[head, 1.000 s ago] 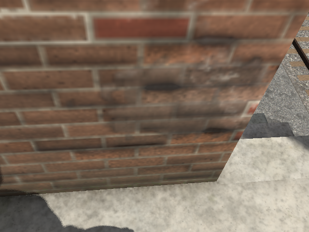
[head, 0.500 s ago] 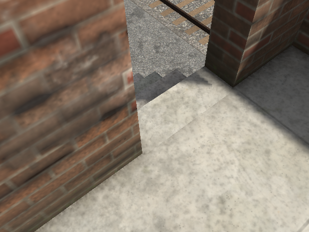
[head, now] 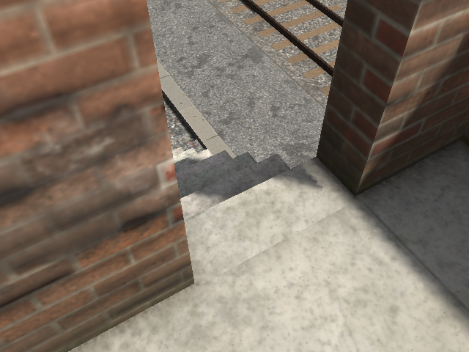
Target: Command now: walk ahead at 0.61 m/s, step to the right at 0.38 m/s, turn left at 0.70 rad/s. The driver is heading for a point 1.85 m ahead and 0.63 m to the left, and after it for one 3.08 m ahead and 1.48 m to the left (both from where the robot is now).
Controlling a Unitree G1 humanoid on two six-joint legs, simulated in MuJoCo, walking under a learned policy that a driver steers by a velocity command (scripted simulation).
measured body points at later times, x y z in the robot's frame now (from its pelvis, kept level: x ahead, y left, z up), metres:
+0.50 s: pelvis +0.16 -0.10 +0.00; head +0.21 -0.07 +0.44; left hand +0.22 +0.20 -0.12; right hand +0.37 -0.33 -0.11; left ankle +0.17 -0.01 -0.74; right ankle +0.32 -0.24 -0.70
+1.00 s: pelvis +0.18 -0.15 +0.00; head +0.18 -0.12 +0.45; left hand +0.02 +0.08 -0.14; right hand +0.47 -0.21 -0.10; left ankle +0.09 -0.09 -0.74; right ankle +0.31 -0.21 -0.73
